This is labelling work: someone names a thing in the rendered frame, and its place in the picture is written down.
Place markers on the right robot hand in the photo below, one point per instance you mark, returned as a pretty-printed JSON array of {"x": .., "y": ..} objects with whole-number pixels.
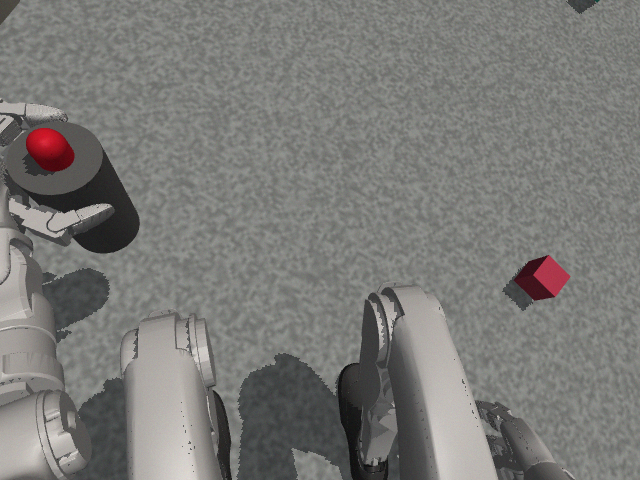
[{"x": 519, "y": 449}]

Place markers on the left robot foot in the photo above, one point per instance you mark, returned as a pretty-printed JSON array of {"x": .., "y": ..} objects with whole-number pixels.
[{"x": 224, "y": 438}]

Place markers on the left robot arm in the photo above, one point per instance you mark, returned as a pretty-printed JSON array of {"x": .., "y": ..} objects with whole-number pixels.
[{"x": 41, "y": 434}]

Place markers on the left robot hand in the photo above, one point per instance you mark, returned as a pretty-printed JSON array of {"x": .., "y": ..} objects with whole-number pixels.
[{"x": 15, "y": 210}]

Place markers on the right robot foot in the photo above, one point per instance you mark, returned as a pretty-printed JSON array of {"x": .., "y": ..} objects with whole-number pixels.
[{"x": 350, "y": 406}]

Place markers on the right robot arm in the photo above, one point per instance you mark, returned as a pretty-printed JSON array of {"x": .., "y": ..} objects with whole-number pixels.
[{"x": 548, "y": 471}]

